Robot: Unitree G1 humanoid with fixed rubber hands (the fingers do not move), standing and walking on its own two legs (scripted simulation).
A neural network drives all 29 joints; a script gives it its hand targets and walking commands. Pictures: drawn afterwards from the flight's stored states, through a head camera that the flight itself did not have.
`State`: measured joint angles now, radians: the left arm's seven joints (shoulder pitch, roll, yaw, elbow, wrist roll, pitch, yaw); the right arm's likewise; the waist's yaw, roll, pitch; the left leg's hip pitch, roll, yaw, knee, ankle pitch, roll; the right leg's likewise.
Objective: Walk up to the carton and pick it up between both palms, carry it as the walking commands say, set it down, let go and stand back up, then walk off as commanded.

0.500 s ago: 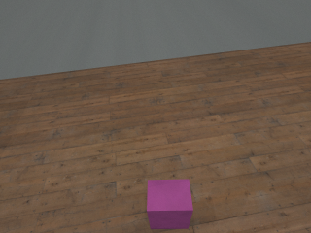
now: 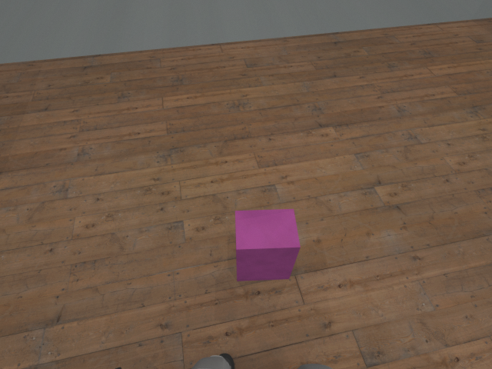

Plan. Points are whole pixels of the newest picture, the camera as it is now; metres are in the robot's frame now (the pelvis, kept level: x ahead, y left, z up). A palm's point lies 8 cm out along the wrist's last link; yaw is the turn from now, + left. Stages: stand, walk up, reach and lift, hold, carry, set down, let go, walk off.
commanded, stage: walk off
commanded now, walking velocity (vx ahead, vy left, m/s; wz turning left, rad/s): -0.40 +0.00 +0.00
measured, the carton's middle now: (263, 247) +0.62 -0.03 -0.62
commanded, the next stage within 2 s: none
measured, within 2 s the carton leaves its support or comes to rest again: neither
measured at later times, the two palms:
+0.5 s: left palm out of the picture -0.16 +0.22 -0.10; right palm out of the picture -0.21 -0.29 -0.16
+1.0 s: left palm out of the picture -0.54 +0.24 -0.14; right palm out of the picture -0.53 -0.30 -0.13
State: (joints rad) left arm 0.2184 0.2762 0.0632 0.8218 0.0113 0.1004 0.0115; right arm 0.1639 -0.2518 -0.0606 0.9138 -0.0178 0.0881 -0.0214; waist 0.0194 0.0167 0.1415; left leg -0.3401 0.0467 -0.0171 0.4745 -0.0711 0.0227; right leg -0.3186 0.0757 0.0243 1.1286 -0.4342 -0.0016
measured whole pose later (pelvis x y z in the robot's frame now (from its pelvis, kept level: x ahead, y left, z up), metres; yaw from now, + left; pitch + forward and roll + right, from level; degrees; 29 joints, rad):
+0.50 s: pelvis -0.28 -0.04 -0.01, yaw -1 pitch -5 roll +3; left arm 0.13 0.21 0.06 0.82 0.02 0.09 0.03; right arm 0.18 -0.26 -0.06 0.93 -0.01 0.12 -0.02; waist 0.02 0.03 0.10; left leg -0.28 -0.13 -0.10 1.16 -0.41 -0.08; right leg -0.40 0.00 0.02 0.42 0.05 -0.05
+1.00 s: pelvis -0.60 -0.03 -0.01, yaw -4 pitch -4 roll -2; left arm 0.26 0.27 0.06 0.86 -0.01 0.13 0.02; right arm 0.16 -0.26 -0.06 0.90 -0.01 0.08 -0.04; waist 0.01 0.03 0.09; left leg -0.41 0.06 0.05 0.33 0.09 0.00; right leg -0.04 0.10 0.06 0.53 -0.49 0.00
